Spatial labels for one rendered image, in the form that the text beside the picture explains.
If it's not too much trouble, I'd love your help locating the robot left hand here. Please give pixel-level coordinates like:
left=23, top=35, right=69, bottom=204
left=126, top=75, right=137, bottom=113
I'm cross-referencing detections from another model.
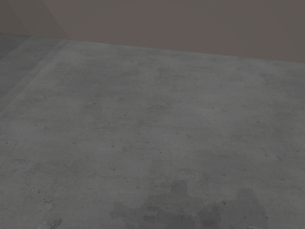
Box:
left=37, top=218, right=62, bottom=229

